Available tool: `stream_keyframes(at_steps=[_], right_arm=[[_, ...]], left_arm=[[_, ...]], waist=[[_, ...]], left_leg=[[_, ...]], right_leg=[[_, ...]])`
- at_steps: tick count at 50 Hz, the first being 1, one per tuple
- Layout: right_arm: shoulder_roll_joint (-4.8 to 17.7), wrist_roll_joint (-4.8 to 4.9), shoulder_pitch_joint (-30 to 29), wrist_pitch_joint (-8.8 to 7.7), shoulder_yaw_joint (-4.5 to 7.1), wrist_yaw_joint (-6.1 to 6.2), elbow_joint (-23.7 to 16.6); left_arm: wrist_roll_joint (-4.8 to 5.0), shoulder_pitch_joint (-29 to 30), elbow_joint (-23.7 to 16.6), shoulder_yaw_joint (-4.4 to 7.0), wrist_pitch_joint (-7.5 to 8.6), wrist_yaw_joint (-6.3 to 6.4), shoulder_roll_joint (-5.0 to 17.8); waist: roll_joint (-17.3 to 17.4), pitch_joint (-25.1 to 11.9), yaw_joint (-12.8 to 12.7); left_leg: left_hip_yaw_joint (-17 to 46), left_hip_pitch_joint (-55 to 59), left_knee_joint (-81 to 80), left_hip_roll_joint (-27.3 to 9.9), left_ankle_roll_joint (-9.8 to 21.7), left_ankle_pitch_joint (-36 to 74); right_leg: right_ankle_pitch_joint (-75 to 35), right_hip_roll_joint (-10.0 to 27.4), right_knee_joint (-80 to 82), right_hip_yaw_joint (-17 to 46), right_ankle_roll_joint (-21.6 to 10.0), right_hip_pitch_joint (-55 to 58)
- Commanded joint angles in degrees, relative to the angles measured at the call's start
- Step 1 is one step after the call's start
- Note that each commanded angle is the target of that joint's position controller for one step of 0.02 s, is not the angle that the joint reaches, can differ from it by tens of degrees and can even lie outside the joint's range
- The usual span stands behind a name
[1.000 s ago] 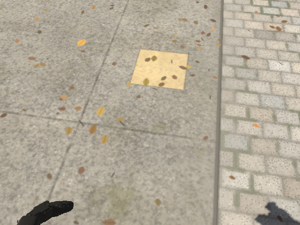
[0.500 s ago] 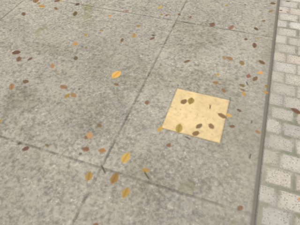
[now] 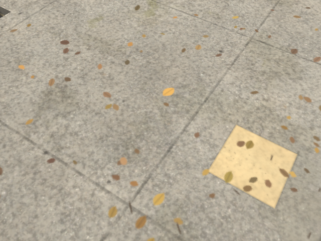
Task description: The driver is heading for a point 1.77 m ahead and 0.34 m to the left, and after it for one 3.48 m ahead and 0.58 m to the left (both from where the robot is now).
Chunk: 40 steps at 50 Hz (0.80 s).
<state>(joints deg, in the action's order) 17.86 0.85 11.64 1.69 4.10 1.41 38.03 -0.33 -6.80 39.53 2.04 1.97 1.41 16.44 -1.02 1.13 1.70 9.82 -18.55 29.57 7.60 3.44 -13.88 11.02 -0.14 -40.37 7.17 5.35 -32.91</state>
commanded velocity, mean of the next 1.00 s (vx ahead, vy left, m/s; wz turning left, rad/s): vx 0.02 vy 0.00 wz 0.47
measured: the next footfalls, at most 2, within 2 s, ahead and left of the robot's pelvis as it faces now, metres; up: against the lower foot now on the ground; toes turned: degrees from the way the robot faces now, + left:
right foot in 0.06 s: +0.14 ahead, -0.14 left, +0.00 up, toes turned +8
left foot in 0.48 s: +0.04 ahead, +0.12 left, +0.00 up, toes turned +19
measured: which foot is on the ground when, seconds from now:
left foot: down 0.00-0.06, up 0.08-0.46, down 0.48-1.00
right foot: up 0.00-0.04, down 0.06-0.48, up 0.50-0.90, down 0.92-1.00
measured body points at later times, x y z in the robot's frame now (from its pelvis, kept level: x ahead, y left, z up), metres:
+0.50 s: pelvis +0.03 +0.00 -0.01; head +0.06 +0.03 +0.44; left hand +0.09 +0.32 -0.12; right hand +0.27 -0.22 -0.09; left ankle +0.00 +0.10 -0.74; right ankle +0.10 -0.14 -0.73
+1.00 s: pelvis +0.04 +0.00 +0.00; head +0.06 +0.00 +0.45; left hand +0.06 +0.31 -0.10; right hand +0.30 -0.15 -0.10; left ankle +0.00 +0.10 -0.74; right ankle +0.10 -0.12 -0.74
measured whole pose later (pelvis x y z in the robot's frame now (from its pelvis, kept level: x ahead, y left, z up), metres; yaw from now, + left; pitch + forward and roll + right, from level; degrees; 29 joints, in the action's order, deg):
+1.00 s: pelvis +0.04 +0.00 +0.00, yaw +27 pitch +0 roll +0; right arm 14.1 -1.2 9.7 1.0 1.8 0.5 37.9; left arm -0.9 -9.3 42.4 3.0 0.4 0.0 14.3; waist 1.8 0.8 0.3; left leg 6.9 -15.6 30.5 4.0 0.8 -15.0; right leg 16.0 0.2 -29.1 1.1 0.7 -13.8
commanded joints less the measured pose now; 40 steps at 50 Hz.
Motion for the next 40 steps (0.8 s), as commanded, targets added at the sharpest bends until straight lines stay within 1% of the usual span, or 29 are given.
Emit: stream_keyframes(at_steps=[1,2,3,4,5,6,7,8,9,10,11,13,16,19,20,22,23,24,25,26,27,28,29,30,32,34,36,38,40], right_arm=[[7.86,0.21,-1.92,-0.04,2.05,0.47,-4.66],[7.31,0.45,-3.43,-0.01,1.84,0.51,-5.21],[4.91,-0.03,-2.26,-0.18,1.17,0.42,-5.81],[1.66,-1.15,3.72,-0.46,0.37,0.22,-5.53],[5.1,-0.72,4.75,-0.93,1.02,0.05,-6.65],[9.16,-0.49,5.18,-0.86,2.29,-0.02,-5.13],[10.07,0.11,3.18,-0.09,2.89,0.12,-4.28],[9.11,0.37,2.65,0.94,2.93,0.37,-3.71],[7.93,0.37,1.97,1.59,2.69,0.4,-4.18],[6.17,0.51,1.68,1.91,2.23,0.25,-4.52],[4.89,0.68,1.08,2.0,1.9,0.17,-5.03],[3.73,0.6,-0.97,1.89,1.52,0.03,-6.31],[3.1,0.21,-2.45,1.66,1.13,-0.74,-7.47],[4.22,0.2,-1.82,1.86,1.63,-1.59,-7.75],[4.46,0.19,-1.38,1.96,1.85,-1.86,-7.8],[4.07,0.09,2.01,1.97,2.28,-2.3,-6.69],[4.77,-0.12,4.28,1.9,2.81,-2.1,-5.75],[8.87,-0.27,5.67,1.62,4.0,-1.46,-6.0],[15.65,-1.13,4.88,1.2,5.08,-0.95,-8.05],[13.41,-3.06,6.77,-0.24,4.5,-1.28,-7.93],[11.71,-3.08,4.21,-1.26,3.7,-1.27,-7.45],[10.08,-1.78,0.6,-1.61,3.36,-0.98,-7.61],[8.33,-0.61,-1.7,-1.51,2.71,-0.65,-7.95],[7.74,-0.35,-2.66,-1.3,2.29,-0.26,-8.11],[6.52,-0.92,-2.43,-1.06,1.68,0.24,-7.93],[6.16,-0.98,-1.32,-1.09,1.48,0.52,-7.23],[6.41,-1.03,-0.74,-0.87,1.5,0.66,-6.67],[6.88,-1.35,-0.89,-0.61,1.53,0.49,-6.44],[7.04,-1.48,-1.14,-0.42,1.42,-0.01,-6.09]], left_arm=[[0.23,-0.44,-4.06,2.35,1.57,-0.4,6.35],[0.19,-2.49,-3.48,2.69,2.05,-0.45,6.55],[-0.56,-4.13,-3.43,3.37,2.31,-0.14,9.03],[-1.5,-3.03,-4.64,4.07,1.7,0.45,12.78],[-2.42,-6.8,-2.93,4.4,0.96,0.23,12.54],[-1.62,-5.92,-3.95,3.76,0.84,0.21,9.54],[-1.19,-4.26,-4.27,3.16,0.52,0.34,7.05],[-0.78,-2.38,-4.92,2.76,0.09,0.45,5.96],[-0.5,-0.85,-4.94,2.72,-0.31,0.66,6.12],[-0.73,-0.31,-4.83,2.79,-0.71,0.88,6.51],[-0.97,-0.39,-4.62,2.95,-1.05,1.07,6.62],[-1.05,-1.31,-4.18,3.35,-1.58,1.46,7.11],[-0.62,-0.87,-3.86,4.18,-1.98,1.41,8.78],[0.16,-0.4,-3.32,4.74,-2.05,0.9,9.89],[0.5,-0.33,-3.08,4.86,-2.02,0.75,10.12],[1.52,0.79,-2.61,4.94,-2.12,0.65,10.06],[1.68,-0.98,-1.62,4.66,-2.19,0.57,8.53],[0.5,-3.13,-1.23,4.03,-2.33,0.24,5.62],[-1.74,-0.31,-4.99,3.15,-2.18,0.3,3.88],[-1.11,5.05,-5.86,3.98,-1.72,0.83,6.35],[0.08,4.76,-5.43,4.38,-1.82,0.95,7.24],[0.09,3.0,-4.01,4.74,-2.05,1.24,7.38],[-0.39,2.16,-3.18,5.01,-2.26,1.59,7.83],[-0.64,1.46,-2.88,5.08,-2.26,1.53,7.6],[-0.07,-0.23,-1.99,4.71,-2.1,0.96,6.38],[0.32,0.68,-1.95,4.06,-2.12,0.7,5.1],[0.34,2.1,-2.23,3.42,-2.15,0.34,4.11],[0.47,2.57,-2.33,3.15,-2.12,-0.09,4.02],[0.73,2.41,-2.34,3.16,-2.03,-0.41,4.54]], waist=[[10.41,-8.66,-1.91],[10.58,-8.14,-3.69],[7.43,-9.67,-3.18],[-6.41,-10.76,0.94],[-17.33,-12.07,0.07],[-10.95,-11.11,-0.8],[-6.58,-9.13,-1.33],[-4.56,-7.8,-1.05],[-4.87,-6.38,-0.85],[-5.81,-5.44,-0.68],[-7.38,-5.18,-1.05],[-9.23,-6.14,-2.35],[-9.85,-8.09,-3.14],[-10.75,-8.15,-3.16],[-10.72,-7.85,-2.9],[-9.49,-7.48,-0.62],[-7.21,-7.18,-0.16],[4.36,-5.78,-1.09],[20.88,-3.67,-1.56],[15.2,-7.04,3.06],[12.27,-5.51,0.95],[9.49,-4.48,-0.99],[9.0,-4.57,-1.71],[9.3,-5.2,-2.38],[8.77,-7.44,-2.74],[8.44,-7.54,-1.91],[9.09,-7.3,-0.93],[9.8,-6.56,-0.24],[10.03,-5.52,0.25]], left_leg=[[14.97,7.1,-1.39,-13.22,6.59,20.4],[15.09,6.18,0.86,-11.53,4.95,18.13],[13.29,2.04,6.21,-8.91,2.45,9.17],[4.22,-7.33,18.43,-1.17,-1.23,-17.33],[-1.29,-16.72,30.18,0.34,-4.13,-27.94],[-0.41,-18.3,38.66,-3.03,-5.79,-24.19],[-1.5,-19.27,41.98,-4.23,-6.83,-19.74],[-2.24,-18.88,43.15,-5.21,-7.79,-16.91],[-3.1,-18.45,43.28,-5.99,-8.37,-14.23],[-5.16,-16.68,41.46,-6.22,-8.66,-12.18],[-6.76,-15.9,38.8,-6.26,-8.89,-10.85],[-8.12,-15.25,33.32,-7.21,-9.17,-10.42],[-9.45,-9.93,24.11,-9.19,-8.21,-9.47],[-11.48,-4.91,16.55,-9.23,-6.45,-8.1],[-12.05,-3.55,13.52,-9.04,-5.56,-7.22],[-14.23,2.64,2.62,-7.46,-2.83,-0.33],[-13.5,7.79,-2.52,-6.25,-1.02,3.25],[-1.2,14.58,-7.95,-13.82,2.52,14.72],[19.91,16.69,-9.77,-28.39,13.06,28.13],[21.77,13.17,-11.51,-29.55,17.41,24.26],[16.61,11.81,-11.44,-26.41,14.72,20.22],[12.57,10.93,-10.69,-22.93,11.2,17.51],[10.56,10.61,-10.18,-21.23,9.23,18.1],[9.08,9.1,-9.77,-19.91,8.84,21.45],[6.88,9.98,-9.16,-18.82,9.04,24.77],[6.26,12.01,-8.71,-18.29,8.93,24.66],[6.68,12.49,-8.34,-18.2,8.91,22.15],[7.78,10.71,-8.29,-18.56,9.55,19.32],[9.07,8.48,-8.07,-18.73,10.11,17.92]], right_leg=[[-0.8,-2.08,9.28,-1.03,-1.54,8.35],[-7.25,-1.44,16.68,-1.61,-2.85,13.24],[-15.01,5.77,18.32,2.96,-5.63,21.2],[-35.37,18.72,16.65,14.47,-12.35,29.75],[-37.58,26.51,19.14,28.1,-21.55,32.26],[-32.39,24.52,18.77,24.77,-21.91,31.44],[-28.28,20.5,17.77,16.74,-19.23,29.47],[-24.53,17.33,18.09,11.58,-17.18,27.17],[-22.59,16.05,18.92,8.69,-16.7,24.87],[-21.48,13.94,20.14,4.83,-16.21,22.58],[-20.54,12.89,20.94,2.37,-16.22,22.36],[-21.02,13.99,21.26,0.52,-17.39,24.59],[-20.17,16.13,21.18,-1.63,-18.03,24.85],[-16.94,17.61,20.79,-2.83,-17.61,24.06],[-15.58,18.03,20.17,-3.08,-17.09,23.93],[-11.63,17.2,16.49,-5.38,-14.25,21.79],[-7.08,15.32,12.29,-7.81,-11.11,18.41],[4.18,10.37,0.16,-13.78,-5.58,8.54],[26.33,1.36,-14.31,-14.63,-0.74,-8.07],[27.76,0.81,-24.25,-4.99,-1.28,-8.03],[22.78,1.71,-27.05,-3.29,-2.3,-8.38],[17.55,2.35,-26.42,-2.85,-2.58,-8.31],[14.31,2.62,-25.51,-2.66,-2.33,-7.83],[11.89,1.91,-26.47,-3.11,-1.84,-5.38],[8.86,0.99,-26.21,-3.95,-1.07,-2.77],[7.54,1.19,-19.9,-4.13,-0.62,-2.05],[7.39,1.56,-13.19,-4.17,-0.45,0.47],[8.86,1.72,-8.15,-4.44,-0.66,4.31],[10.59,1.45,-4.02,-5.05,-1.06,8.16]])
Keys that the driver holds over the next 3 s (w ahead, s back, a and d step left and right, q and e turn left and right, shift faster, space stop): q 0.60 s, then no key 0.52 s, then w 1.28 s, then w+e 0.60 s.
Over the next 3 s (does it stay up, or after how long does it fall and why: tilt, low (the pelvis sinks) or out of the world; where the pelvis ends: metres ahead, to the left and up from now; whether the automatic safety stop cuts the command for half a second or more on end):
stays up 0.87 0.34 -0.01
